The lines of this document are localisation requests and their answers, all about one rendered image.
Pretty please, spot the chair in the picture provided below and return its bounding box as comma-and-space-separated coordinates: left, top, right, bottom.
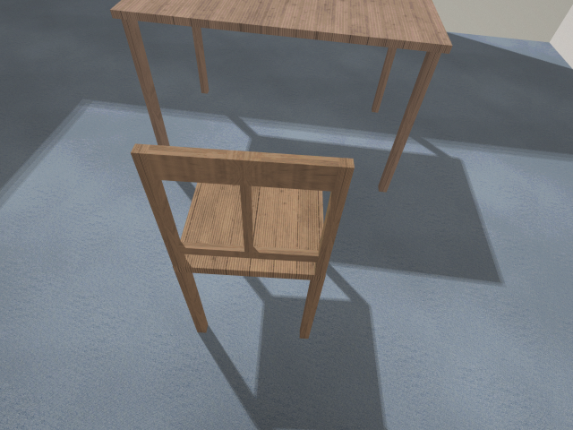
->
131, 143, 355, 339

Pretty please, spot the table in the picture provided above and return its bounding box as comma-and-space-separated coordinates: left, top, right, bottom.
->
110, 0, 452, 193

